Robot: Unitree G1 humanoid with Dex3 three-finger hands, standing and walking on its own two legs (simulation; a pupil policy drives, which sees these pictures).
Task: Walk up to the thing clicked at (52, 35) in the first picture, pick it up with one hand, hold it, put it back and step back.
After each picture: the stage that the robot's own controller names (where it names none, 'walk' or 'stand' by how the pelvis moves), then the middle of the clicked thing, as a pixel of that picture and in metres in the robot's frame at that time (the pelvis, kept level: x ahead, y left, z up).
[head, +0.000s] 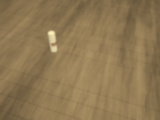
stand; (52, 41) +1.36 +0.28 -0.66
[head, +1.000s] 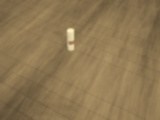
walk; (70, 39) +1.26 +0.14 -0.63
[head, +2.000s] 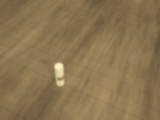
walk; (59, 75) +0.83 +0.16 -0.63
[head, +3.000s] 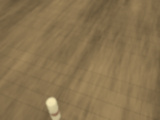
walk; (53, 109) +0.57 +0.21 -0.62
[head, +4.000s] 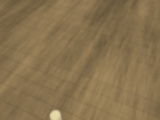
stand; out of the picture +0.46 +0.17 -0.65
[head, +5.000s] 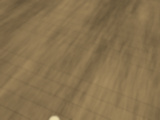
stand; out of the picture +0.43 +0.17 -0.65
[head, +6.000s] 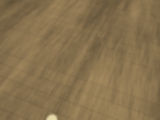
stand; out of the picture +0.44 +0.18 -0.66
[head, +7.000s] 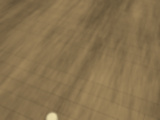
stand; out of the picture +0.46 +0.19 -0.66
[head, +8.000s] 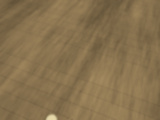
stand; out of the picture +0.45 +0.19 -0.66
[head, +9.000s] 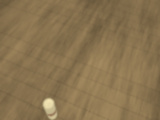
go down; (50, 109) +0.46 +0.18 -0.64
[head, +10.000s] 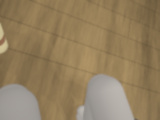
go down; out of the picture +0.51 +0.26 -0.23
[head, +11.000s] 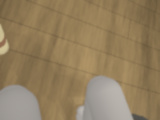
close in; out of the picture +0.51 +0.26 -0.24
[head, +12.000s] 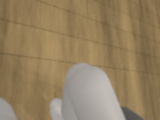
close; out of the picture +0.48 +0.31 -0.16
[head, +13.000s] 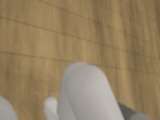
lift; out of the picture +0.46 +0.31 -0.17
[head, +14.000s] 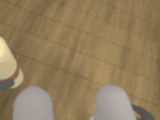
lift; (3, 67) +0.36 +0.24 -0.02
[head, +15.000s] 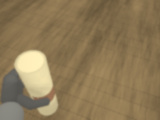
hold; (41, 88) +0.31 +0.13 +0.08
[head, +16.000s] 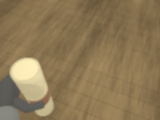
hold; (36, 91) +0.31 +0.14 +0.04
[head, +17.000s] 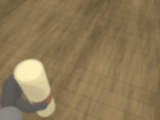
crouch; (39, 92) +0.31 +0.14 +0.03
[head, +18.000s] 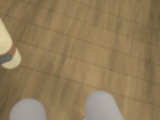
crouch; (0, 45) +0.46 +0.21 -0.05
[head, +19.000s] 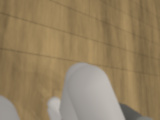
lower; out of the picture +0.44 +0.30 -0.17
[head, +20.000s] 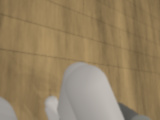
lower; out of the picture +0.45 +0.32 -0.17
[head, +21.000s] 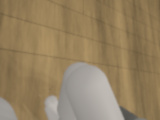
lower; out of the picture +0.45 +0.32 -0.17
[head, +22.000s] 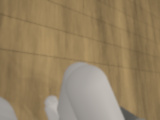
lower; out of the picture +0.46 +0.32 -0.17
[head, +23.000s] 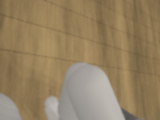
loosen; out of the picture +0.46 +0.29 -0.17
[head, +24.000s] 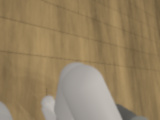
withdraw; out of the picture +0.46 +0.29 -0.18
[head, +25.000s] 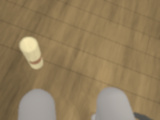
walk; (33, 55) +0.50 +0.21 -0.31
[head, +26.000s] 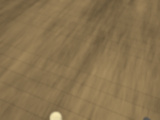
stand; out of the picture +0.43 +0.15 -0.59
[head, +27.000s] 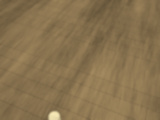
stand; out of the picture +0.44 +0.16 -0.60
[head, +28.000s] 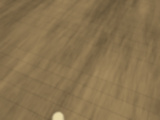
stand; out of the picture +0.43 +0.15 -0.63
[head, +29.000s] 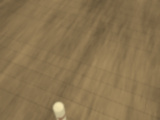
walk; (60, 113) +0.46 +0.15 -0.64
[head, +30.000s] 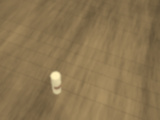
walk; (56, 83) +0.65 +0.14 -0.64
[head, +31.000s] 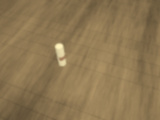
walk; (60, 55) +1.01 +0.23 -0.63
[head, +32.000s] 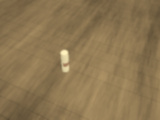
stand; (65, 61) +1.07 +0.14 -0.65
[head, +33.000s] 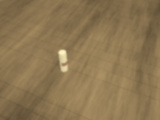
stand; (63, 61) +1.07 +0.15 -0.66
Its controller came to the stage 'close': yes
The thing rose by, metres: 0.68
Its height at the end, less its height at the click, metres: +0.00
